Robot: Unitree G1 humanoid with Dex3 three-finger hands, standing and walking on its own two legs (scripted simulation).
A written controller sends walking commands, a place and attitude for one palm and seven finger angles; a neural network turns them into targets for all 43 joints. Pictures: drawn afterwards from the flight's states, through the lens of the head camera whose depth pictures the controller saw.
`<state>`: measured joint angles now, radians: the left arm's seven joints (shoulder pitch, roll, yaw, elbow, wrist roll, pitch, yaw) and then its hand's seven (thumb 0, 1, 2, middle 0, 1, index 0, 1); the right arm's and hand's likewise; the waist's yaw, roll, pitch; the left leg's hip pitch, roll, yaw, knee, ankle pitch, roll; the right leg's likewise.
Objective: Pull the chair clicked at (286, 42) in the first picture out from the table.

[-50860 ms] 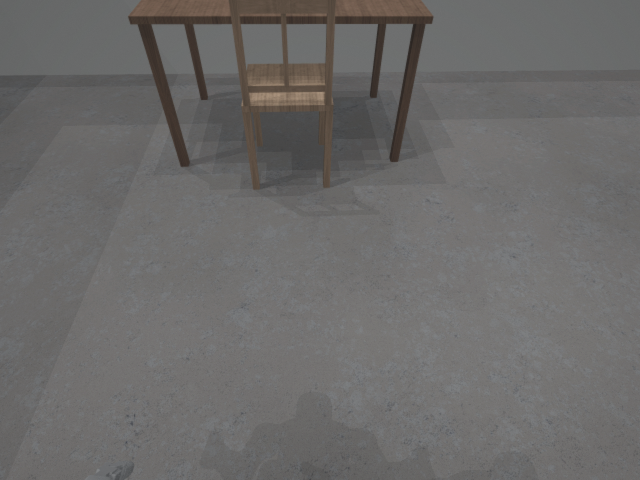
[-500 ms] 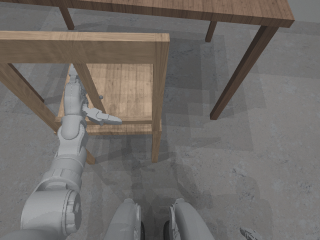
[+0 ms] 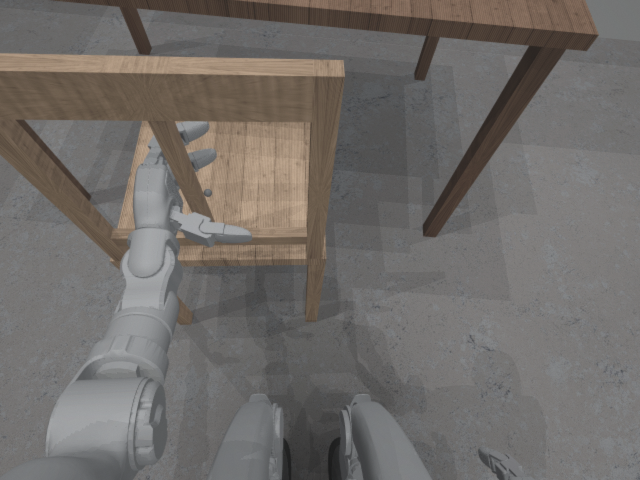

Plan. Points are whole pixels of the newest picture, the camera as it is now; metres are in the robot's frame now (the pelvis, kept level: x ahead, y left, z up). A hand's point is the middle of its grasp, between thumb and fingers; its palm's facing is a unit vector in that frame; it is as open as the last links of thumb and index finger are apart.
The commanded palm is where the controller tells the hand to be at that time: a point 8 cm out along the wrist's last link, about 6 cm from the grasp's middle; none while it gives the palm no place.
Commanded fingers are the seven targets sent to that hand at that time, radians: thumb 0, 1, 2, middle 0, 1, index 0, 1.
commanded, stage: hook a spindle and tug to test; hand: left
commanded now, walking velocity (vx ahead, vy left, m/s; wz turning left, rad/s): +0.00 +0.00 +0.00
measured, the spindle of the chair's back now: (190, 186) +0.48 +0.16 +0.02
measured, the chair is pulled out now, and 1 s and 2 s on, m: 0.13 0.14 0.23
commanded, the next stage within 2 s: step backward, pulling the chair out in 1.06 s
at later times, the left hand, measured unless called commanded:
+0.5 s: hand (207, 191) +0.46 +0.13 +0.03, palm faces +0.04 -1.00 -0.03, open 4.9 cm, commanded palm +0.43 +0.18 +0.03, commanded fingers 0.00 0.90 0.90 -0.50 -1.45 -0.50 -1.45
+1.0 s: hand (209, 203) +0.44 +0.13 +0.03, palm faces +0.02 -1.00 -0.02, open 4.9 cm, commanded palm +0.40 +0.17 +0.03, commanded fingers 0.00 0.90 0.90 -0.50 -1.45 -0.50 -1.45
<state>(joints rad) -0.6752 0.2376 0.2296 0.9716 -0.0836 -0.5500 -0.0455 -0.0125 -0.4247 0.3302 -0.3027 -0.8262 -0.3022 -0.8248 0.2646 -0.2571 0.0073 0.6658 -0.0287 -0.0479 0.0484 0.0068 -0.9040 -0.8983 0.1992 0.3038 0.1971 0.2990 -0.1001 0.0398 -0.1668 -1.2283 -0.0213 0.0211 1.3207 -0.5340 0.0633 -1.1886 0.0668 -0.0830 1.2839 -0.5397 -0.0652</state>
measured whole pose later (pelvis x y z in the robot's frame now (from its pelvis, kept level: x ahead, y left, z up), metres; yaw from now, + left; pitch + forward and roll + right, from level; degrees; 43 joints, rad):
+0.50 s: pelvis +0.00 +0.00 +0.00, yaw +0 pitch +25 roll -3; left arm -0.67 0.23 0.21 0.98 -0.09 -0.55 -0.03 0.01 0.74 0.83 -0.50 -1.45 -0.50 -1.44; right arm 0.27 -0.26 0.00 0.67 -0.03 -0.04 0.06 0.01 -0.90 -0.90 0.20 0.30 0.20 0.30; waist -0.10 0.04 -0.17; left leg -1.22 -0.02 0.02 1.31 -0.53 0.06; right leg -1.18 0.07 -0.08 1.27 -0.54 -0.06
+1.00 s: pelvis +0.03 +0.00 +0.01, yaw -1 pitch +25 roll -2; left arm -0.44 0.18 0.14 0.70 -0.13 -0.48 -0.01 0.02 0.81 0.81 -0.44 -1.45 -0.43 -1.45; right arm 0.25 -0.25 -0.01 0.63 -0.02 -0.02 0.07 0.01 -0.90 -0.90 0.20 0.30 0.20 0.30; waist -0.07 0.04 -0.18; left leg -1.14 -0.02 0.03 1.27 -0.57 0.06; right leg -1.11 0.08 -0.06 1.24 -0.56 -0.06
